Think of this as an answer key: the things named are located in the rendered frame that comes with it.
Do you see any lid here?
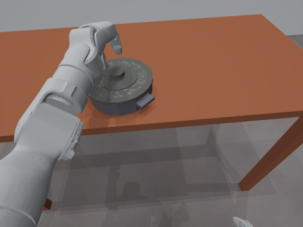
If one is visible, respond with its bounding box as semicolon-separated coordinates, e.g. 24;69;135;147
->
88;58;153;105

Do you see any robot left hand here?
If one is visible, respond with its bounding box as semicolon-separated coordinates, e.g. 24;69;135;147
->
82;21;122;70

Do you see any knob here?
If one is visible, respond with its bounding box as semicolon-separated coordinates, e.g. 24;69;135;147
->
109;67;125;79

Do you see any pot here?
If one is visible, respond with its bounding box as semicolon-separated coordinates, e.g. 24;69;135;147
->
91;86;155;115

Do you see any left robot upper arm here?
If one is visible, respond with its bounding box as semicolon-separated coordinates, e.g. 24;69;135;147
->
0;102;84;227

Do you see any table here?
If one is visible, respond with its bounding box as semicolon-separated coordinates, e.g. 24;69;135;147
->
0;14;303;210

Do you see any robot right hand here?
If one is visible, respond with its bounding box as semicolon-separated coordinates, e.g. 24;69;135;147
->
232;217;253;227

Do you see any robot left forearm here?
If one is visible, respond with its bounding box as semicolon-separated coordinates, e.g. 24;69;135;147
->
14;24;106;145

